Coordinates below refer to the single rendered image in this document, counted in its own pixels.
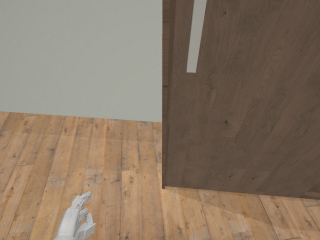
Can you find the handle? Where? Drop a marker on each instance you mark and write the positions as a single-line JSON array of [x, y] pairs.
[[198, 14]]

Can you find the left robot hand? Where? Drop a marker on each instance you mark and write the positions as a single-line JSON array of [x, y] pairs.
[[71, 221]]

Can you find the wardrobe door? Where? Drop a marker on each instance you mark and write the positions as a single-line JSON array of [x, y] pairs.
[[248, 120], [315, 189]]

